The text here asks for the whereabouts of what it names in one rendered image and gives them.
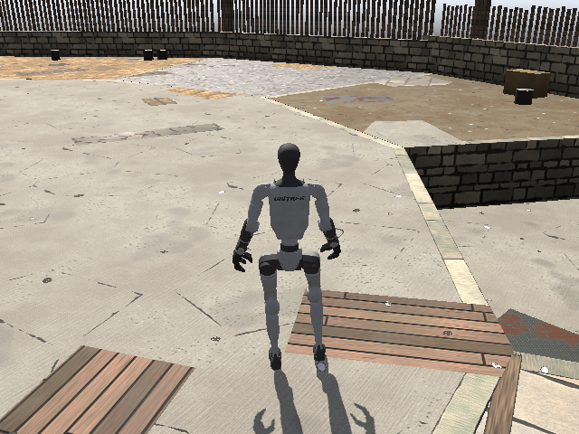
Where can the robot left forearm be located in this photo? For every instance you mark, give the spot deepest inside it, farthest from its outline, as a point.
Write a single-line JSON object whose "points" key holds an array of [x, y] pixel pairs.
{"points": [[244, 240]]}

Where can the robot right hand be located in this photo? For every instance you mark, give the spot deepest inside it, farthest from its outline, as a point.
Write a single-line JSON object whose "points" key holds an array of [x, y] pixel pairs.
{"points": [[336, 250]]}

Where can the robot left hand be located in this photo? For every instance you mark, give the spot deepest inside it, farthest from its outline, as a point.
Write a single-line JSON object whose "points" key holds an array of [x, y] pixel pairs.
{"points": [[239, 258]]}

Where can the left robot upper arm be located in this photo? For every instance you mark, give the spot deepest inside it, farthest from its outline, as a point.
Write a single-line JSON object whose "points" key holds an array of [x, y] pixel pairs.
{"points": [[260, 192]]}

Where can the robot head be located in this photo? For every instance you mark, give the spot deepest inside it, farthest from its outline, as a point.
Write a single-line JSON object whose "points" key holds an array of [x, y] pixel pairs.
{"points": [[288, 155]]}

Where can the robot right forearm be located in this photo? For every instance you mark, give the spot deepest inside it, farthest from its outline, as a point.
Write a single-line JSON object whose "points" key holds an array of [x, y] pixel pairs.
{"points": [[331, 236]]}

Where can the robot left foot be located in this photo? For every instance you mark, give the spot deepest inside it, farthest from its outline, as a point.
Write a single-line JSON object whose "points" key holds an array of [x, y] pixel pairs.
{"points": [[275, 361]]}

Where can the right robot upper arm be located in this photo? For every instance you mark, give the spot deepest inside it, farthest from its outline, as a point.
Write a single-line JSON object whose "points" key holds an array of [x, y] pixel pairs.
{"points": [[317, 191]]}

